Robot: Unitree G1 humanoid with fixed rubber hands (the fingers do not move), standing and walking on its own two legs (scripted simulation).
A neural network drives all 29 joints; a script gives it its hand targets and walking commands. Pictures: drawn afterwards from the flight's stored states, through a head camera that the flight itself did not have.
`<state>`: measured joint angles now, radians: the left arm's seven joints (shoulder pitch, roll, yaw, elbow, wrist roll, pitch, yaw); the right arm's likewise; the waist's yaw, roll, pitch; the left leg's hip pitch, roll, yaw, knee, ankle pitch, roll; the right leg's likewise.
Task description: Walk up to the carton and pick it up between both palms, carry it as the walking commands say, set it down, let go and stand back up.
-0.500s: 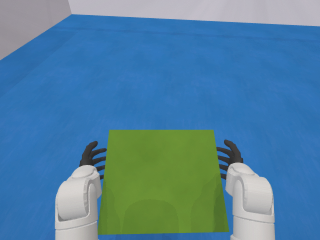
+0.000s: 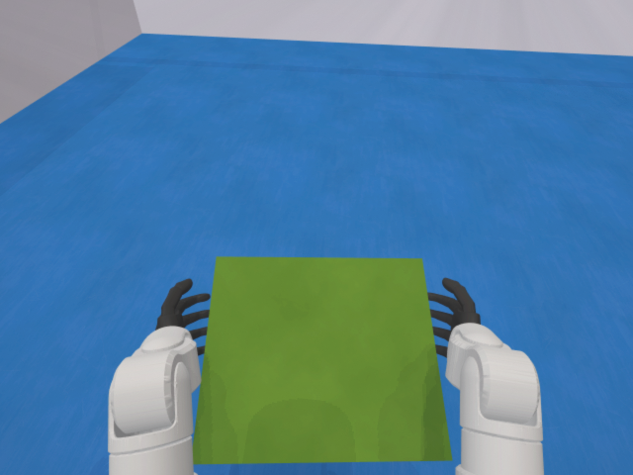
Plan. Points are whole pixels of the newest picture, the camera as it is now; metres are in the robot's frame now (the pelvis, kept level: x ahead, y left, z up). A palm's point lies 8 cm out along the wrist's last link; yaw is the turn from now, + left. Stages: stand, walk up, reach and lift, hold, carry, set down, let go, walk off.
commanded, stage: carry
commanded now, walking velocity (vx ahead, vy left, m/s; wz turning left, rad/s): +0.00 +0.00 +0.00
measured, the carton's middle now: (317, 363) +0.30 +0.00 -0.01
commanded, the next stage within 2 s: hold in 1.02 s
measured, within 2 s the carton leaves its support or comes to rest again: neither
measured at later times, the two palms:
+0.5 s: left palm (187, 337) +0.28 +0.15 +0.09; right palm (471, 336) +0.28 -0.18 +0.08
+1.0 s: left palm (195, 337) +0.28 +0.14 +0.09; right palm (475, 337) +0.28 -0.19 +0.08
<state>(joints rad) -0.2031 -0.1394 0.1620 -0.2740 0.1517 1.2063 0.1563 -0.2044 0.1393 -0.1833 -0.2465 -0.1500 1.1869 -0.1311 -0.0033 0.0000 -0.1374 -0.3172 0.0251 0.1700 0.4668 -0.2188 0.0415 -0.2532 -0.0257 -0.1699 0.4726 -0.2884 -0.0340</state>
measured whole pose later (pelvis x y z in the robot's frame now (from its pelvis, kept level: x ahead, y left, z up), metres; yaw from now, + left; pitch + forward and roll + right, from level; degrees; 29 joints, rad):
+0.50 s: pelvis +0.01 -0.01 +0.00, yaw +0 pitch +4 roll +0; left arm -0.20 -0.14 0.16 -0.26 0.16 1.19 0.14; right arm -0.20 0.14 -0.18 -0.23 -0.16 1.17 -0.12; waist 0.00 0.00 -0.13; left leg -0.32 0.04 0.16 0.49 -0.24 0.02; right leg -0.25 -0.01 -0.17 0.48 -0.31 -0.05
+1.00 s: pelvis +0.01 -0.02 +0.00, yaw +0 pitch +4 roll +0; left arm -0.20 -0.14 0.17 -0.23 0.18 1.15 0.12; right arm -0.19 0.14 -0.17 -0.21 -0.17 1.14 -0.10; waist 0.00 0.00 -0.13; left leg -0.31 0.05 0.16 0.50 -0.25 0.01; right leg -0.24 0.00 -0.18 0.50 -0.32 -0.06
